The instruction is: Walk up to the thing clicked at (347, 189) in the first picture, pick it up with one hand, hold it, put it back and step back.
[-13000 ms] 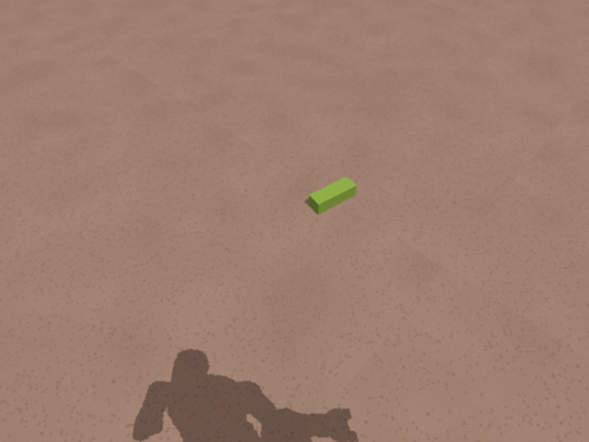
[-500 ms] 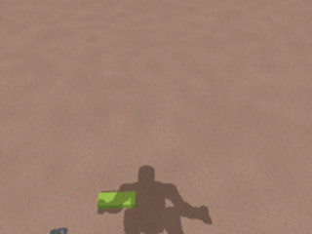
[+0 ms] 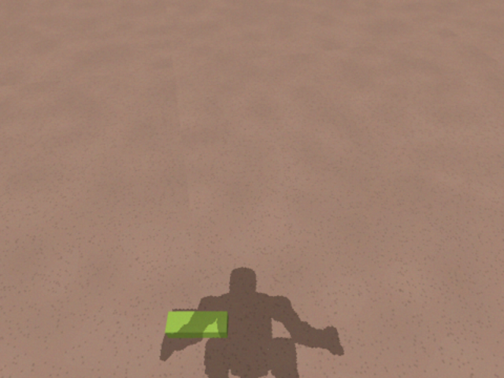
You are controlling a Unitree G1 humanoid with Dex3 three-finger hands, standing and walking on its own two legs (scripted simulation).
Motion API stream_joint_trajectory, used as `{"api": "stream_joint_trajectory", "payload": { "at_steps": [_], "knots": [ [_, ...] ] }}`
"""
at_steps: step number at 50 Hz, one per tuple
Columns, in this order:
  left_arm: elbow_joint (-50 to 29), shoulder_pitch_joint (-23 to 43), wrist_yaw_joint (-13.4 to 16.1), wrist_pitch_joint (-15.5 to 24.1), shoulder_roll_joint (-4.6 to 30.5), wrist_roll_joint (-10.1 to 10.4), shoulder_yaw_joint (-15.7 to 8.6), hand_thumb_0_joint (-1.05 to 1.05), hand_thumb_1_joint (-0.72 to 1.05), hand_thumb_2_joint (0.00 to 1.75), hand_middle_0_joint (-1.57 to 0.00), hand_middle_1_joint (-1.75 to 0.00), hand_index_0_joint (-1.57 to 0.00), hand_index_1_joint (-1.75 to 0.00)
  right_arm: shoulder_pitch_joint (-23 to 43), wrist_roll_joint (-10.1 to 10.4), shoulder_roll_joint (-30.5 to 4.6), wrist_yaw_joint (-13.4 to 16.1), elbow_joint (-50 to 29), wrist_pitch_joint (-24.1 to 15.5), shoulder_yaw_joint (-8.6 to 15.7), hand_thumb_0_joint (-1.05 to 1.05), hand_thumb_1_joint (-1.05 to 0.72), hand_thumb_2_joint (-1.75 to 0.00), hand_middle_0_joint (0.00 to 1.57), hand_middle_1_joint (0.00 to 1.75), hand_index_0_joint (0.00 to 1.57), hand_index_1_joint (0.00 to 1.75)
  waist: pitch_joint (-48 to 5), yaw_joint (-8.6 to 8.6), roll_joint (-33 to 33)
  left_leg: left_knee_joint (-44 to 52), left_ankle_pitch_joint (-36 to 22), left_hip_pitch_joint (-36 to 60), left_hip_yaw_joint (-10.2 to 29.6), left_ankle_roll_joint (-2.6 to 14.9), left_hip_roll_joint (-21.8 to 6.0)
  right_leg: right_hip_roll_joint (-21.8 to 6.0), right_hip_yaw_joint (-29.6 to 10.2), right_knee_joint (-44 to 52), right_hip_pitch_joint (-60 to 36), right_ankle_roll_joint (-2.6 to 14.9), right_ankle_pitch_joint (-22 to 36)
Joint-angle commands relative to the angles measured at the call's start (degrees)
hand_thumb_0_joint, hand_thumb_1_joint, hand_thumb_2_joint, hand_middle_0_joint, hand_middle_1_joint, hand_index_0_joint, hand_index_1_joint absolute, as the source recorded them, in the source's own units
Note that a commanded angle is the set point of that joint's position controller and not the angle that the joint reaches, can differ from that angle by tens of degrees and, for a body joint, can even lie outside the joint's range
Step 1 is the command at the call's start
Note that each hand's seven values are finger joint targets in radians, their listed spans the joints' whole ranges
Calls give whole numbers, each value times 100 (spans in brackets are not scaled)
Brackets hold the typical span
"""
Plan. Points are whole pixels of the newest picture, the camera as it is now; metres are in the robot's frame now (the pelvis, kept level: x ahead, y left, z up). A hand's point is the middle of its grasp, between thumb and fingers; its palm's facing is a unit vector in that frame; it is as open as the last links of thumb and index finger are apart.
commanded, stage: walk up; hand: left
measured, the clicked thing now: (198, 324) +0.43 +0.23 -0.75
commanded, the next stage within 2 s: stand in 0.32 s
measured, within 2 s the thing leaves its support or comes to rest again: neither
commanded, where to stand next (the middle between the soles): +0.05 -0.02 m, yaw +1 degrees
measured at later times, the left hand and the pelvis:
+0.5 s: hand out of the picture +0.09 +0.25 -0.15, palm faces +0.00 -0.94 -0.33, open 7.4 cm; pelvis +0.01 +0.00 +0.00, yaw +1 degrees
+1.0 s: hand out of the picture +0.11 +0.25 -0.15, palm faces +0.00 -0.94 -0.34, open 7.4 cm; pelvis +0.03 +0.00 +0.00, yaw +1 degrees
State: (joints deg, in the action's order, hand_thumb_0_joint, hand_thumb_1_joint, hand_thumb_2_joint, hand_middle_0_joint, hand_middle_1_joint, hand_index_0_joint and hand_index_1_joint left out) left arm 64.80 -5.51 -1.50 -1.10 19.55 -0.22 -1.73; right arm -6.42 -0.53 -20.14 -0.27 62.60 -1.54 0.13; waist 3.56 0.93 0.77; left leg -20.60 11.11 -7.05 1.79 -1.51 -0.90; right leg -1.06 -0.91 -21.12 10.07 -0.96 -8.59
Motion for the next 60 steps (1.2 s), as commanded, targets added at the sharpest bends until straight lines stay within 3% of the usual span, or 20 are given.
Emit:
{"api": "stream_joint_trajectory", "payload": {
  "at_steps": [1,12,15,18,20,24,29,43,54,60],
  "knots": [
    [-319,234,76,159,1172,19,-174,0,90,90,-20,-30,-20,-30,306,30,-1262,89,-343,-131,233,0,-90,-90,20,30,20,30,-486,7,-181,461,-492,-212,436,285,-638,-546,-512,320,-361,215,406],
    [-311,366,105,162,1197,-18,-212,0,90,90,-20,-30,-20,-30,254,35,-1253,93,-259,-81,267,0,-90,-90,20,30,20,30,-629,-80,-43,430,-587,-139,410,270,-605,-575,-459,374,-491,238,399],
    [-314,307,106,169,1166,-5,-205,0,90,90,-20,-30,-20,-30,320,33,-1211,93,-252,-79,241,0,-90,-90,20,30,20,30,-638,-30,-52,418,-649,-105,393,258,-586,-577,-478,396,-479,219,477],
    [-270,336,126,261,1263,-49,-143,0,90,90,-20,-30,-20,-30,291,-19,-1178,71,-173,-52,211,0,-90,-90,20,30,20,30,-554,-72,-82,471,-329,-147,435,235,-599,-628,-534,458,-426,230,263],
    [-261,298,132,263,1294,-43,-142,0,90,90,-20,-30,-20,-30,241,-15,-1207,61,-129,-35,218,0,-90,-90,20,30,20,30,-374,-59,-38,541,55,-221,449,243,-561,-594,-541,525,-256,227,-219],
    [-277,254,139,301,1252,-33,-111,0,90,90,-20,-30,-20,-30,235,-12,-1234,36,-129,-54,206,0,-90,-90,20,30,20,30,-483,-51,-45,526,-401,-197,471,247,-622,-591,-460,411,-428,205,275],
    [-284,268,147,301,1285,-22,-95,0,90,90,-20,-30,-20,-30,199,-11,-1260,43,-97,-44,208,0,-90,-90,20,30,20,30,-459,-56,-17,491,-431,-68,456,219,-613,-602,-481,441,-302,223,185],
    [-279,195,183,294,1280,0,-73,0,90,90,-20,-30,-20,-30,191,17,-1284,89,-101,-23,193,0,-90,-90,20,30,20,30,-720,-56,-174,319,-1413,144,371,215,-629,-637,-386,273,-694,219,1417],
    [-278,251,177,271,1281,-10,-85,0,90,90,-20,-30,-20,-30,182,8,-1261,81,-143,0,189,0,-90,-90,20,30,20,30,-404,-75,-177,518,-727,-69,410,195,-610,-593,-411,428,-515,202,650],
    [-303,221,180,299,1307,-30,-90,0,90,90,-20,-30,-20,-30,200,14,-1264,77,-187,-15,204,0,-90,-90,20,30,20,30,-635,-86,-83,421,-1033,139,398,226,-652,-622,-405,374,-595,220,997]
  ]
}}
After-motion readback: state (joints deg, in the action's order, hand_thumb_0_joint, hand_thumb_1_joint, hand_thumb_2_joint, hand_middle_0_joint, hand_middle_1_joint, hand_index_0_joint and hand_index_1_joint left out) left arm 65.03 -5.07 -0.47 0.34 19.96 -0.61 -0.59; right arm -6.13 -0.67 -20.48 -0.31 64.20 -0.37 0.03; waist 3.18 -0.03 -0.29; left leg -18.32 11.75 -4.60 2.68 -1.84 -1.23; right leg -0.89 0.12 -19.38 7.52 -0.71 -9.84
